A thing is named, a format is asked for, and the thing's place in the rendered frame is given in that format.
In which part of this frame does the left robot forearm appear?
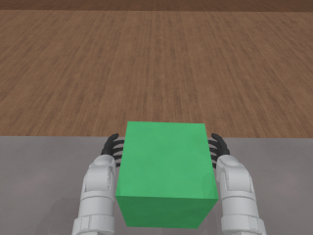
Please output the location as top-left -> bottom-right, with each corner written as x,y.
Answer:
71,155 -> 116,235

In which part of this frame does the robot left hand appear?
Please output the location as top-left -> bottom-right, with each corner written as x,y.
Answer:
101,133 -> 125,167

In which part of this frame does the carton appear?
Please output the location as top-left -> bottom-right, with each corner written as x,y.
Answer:
115,121 -> 219,229

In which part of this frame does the right robot forearm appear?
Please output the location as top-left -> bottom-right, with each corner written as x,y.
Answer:
216,155 -> 267,235

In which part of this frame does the robot right hand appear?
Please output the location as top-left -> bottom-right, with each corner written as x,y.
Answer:
207,133 -> 230,168

